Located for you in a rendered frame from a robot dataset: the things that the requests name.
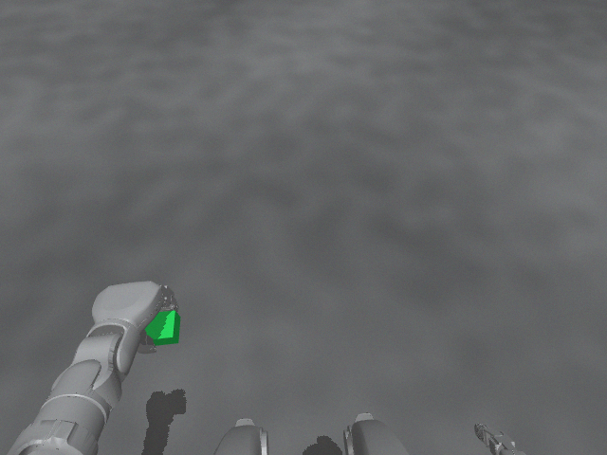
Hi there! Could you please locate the right robot hand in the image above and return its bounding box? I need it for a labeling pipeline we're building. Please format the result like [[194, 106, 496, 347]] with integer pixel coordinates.
[[474, 424, 525, 455]]

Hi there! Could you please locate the left robot hand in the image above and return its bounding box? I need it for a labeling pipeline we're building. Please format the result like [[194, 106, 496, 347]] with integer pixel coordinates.
[[92, 281, 178, 354]]

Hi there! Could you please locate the small box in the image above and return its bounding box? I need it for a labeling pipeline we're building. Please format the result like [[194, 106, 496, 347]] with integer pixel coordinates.
[[145, 310, 180, 346]]

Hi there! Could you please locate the left robot arm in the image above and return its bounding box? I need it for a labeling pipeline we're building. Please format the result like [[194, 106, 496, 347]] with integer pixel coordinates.
[[7, 318, 140, 455]]

